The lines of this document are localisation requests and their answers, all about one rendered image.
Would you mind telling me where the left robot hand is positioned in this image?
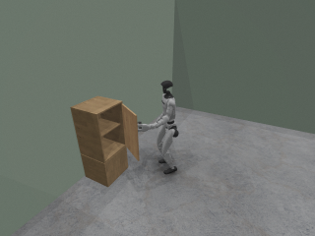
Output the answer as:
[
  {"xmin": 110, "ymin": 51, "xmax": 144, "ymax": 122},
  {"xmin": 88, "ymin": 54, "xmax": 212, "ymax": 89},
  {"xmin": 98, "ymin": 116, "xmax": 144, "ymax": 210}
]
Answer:
[{"xmin": 137, "ymin": 124, "xmax": 150, "ymax": 132}]

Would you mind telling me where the left robot upper arm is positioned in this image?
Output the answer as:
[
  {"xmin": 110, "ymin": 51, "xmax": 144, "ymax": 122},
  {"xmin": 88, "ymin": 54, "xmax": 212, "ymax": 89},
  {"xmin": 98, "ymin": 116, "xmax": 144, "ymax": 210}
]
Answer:
[{"xmin": 161, "ymin": 99, "xmax": 175, "ymax": 120}]

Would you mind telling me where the robot left thigh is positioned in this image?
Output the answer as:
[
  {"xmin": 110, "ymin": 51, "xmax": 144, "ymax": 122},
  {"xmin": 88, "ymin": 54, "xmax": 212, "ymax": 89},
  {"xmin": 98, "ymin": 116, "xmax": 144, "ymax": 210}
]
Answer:
[{"xmin": 161, "ymin": 127, "xmax": 179, "ymax": 156}]

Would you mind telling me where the cupboard door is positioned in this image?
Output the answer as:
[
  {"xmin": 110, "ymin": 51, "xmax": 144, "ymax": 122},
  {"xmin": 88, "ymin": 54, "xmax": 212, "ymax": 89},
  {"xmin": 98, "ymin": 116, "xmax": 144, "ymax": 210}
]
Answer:
[{"xmin": 121, "ymin": 103, "xmax": 140, "ymax": 161}]

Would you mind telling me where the robot left forearm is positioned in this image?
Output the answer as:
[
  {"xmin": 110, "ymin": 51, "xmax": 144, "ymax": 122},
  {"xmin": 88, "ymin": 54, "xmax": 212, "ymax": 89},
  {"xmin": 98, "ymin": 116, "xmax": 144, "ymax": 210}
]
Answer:
[{"xmin": 149, "ymin": 117, "xmax": 169, "ymax": 130}]

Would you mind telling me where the robot left shin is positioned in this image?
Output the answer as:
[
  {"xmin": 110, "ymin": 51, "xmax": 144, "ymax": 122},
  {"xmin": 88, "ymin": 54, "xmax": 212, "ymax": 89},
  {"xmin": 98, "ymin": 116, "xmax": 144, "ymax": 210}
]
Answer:
[{"xmin": 163, "ymin": 152, "xmax": 174, "ymax": 169}]

